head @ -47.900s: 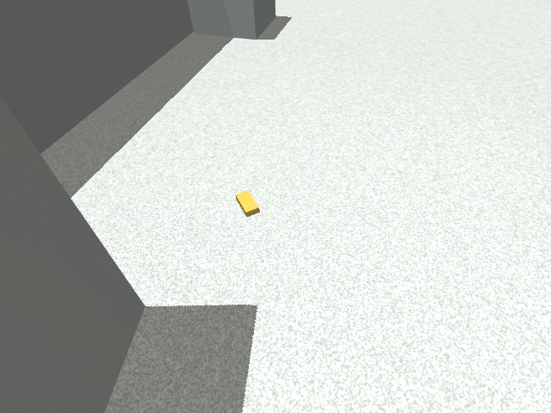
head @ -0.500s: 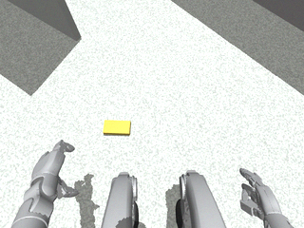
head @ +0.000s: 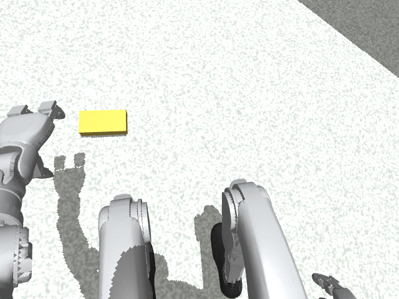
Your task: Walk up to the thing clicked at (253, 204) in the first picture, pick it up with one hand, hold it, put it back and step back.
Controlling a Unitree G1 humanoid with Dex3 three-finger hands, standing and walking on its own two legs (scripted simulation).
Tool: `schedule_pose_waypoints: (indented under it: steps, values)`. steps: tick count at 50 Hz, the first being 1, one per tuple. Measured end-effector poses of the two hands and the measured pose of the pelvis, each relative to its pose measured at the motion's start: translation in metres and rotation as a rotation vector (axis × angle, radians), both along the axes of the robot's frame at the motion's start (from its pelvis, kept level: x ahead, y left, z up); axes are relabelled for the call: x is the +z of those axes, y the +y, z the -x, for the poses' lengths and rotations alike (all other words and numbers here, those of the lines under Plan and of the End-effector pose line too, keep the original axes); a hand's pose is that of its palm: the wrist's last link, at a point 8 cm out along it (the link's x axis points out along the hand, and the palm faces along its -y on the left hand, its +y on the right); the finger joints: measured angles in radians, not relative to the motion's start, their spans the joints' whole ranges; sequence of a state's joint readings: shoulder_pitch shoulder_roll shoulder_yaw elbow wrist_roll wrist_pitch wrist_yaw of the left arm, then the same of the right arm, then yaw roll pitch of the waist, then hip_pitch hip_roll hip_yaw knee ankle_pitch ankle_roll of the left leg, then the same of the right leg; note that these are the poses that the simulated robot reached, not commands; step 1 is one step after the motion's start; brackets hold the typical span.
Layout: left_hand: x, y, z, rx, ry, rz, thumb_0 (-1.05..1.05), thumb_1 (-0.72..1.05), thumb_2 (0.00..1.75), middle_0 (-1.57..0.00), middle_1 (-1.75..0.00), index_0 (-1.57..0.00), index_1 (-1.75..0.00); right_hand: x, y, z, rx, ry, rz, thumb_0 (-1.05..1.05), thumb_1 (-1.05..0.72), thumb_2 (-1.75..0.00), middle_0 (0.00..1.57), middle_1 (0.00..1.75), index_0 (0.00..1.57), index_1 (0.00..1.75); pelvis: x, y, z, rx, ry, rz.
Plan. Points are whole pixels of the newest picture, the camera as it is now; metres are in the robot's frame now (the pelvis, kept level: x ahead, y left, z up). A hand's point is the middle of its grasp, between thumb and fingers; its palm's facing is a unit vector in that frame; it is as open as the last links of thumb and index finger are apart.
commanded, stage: rise first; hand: left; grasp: from above
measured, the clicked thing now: (104, 122) +0.58 +0.23 -0.37
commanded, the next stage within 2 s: none
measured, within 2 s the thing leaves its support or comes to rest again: neither
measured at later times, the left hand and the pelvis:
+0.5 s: hand (57, 134) +0.49 +0.30 -0.21, palm faces -0.48 +0.00 -0.88, open 14.1 cm; pelvis +0.01 +0.01 -0.05, yaw -3 degrees
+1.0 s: hand (66, 128) +0.52 +0.29 -0.24, palm faces -0.49 -0.01 -0.87, open 14.1 cm; pelvis +0.01 +0.01 -0.06, yaw -5 degrees
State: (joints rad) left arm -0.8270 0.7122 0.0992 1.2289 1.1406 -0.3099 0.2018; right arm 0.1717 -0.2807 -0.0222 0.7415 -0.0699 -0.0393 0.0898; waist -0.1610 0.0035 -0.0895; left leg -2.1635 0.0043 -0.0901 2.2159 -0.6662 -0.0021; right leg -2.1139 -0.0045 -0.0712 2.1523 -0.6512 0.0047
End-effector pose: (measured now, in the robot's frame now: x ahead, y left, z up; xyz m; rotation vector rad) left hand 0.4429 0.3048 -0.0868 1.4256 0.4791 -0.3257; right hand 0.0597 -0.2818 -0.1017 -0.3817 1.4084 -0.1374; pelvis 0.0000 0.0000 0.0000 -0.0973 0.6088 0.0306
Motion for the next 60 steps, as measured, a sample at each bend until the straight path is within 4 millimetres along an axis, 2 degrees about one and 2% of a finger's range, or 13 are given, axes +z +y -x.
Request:
schedule_pose_waypoints:
  steps: [5, 10, 27, 41, 60]
  values:
    - [-0.017, 0.0, -0.017, -0.039, 0.0, -0.034, 0.0, -0.49, 1.01, -0.1, -0.98, -0.1, -0.98, -0.005, 0.004, 0.016, -0.02, 0.051, 0.018, 0.0, -0.88, -0.89, 0.21, 0.3, 0.2, 0.3, -0.013, 0.004, 0.0, -0.003, 0.003, 0.015]
    - [-0.031, 0.001, -0.028, -0.074, 0.004, -0.057, 0.0, -0.5, 1.02, -0.09, -0.97, -0.09, -0.97, -0.011, 0.009, 0.023, -0.017, 0.091, 0.021, 0.0, -0.89, -0.89, 0.21, 0.3, 0.2, 0.3, -0.022, 0.006, -0.002, -0.007, 0.006, 0.026]
    - [-0.074, -0.004, -0.059, -0.107, -0.023, -0.08, 0.0, -0.52, 1.01, -0.1, -0.94, -0.1, -0.94, -0.027, 0.014, 0.022, 0.041, 0.143, 0.028, 0.0, -0.91, -0.89, 0.21, 0.3, 0.2, 0.3, -0.048, 0.007, -0.008, -0.026, 0.008, 0.05]
    - [-0.094, -0.011, -0.075, -0.093, 0.004, -0.079, 0.0, -0.52, 1.01, -0.09, -0.97, -0.09, -0.97, -0.033, 0.016, 0.025, 0.056, 0.176, 0.017, 0.0, -0.91, -0.9, 0.21, 0.3, 0.2, 0.3, -0.056, 0.006, -0.011, -0.038, 0.008, 0.058]
    - [-0.108, -0.015, -0.085, -0.106, -0.01, -0.07, 0.0, -0.52, 1.01, -0.08, -0.99, -0.09, -0.98, -0.03, 0.022, 0.04, 0.052, 0.201, 0.024, 0.0, -0.91, -0.89, 0.21, 0.3, 0.2, 0.3, -0.064, 0.009, -0.009, -0.05, -0.007, 0.079]
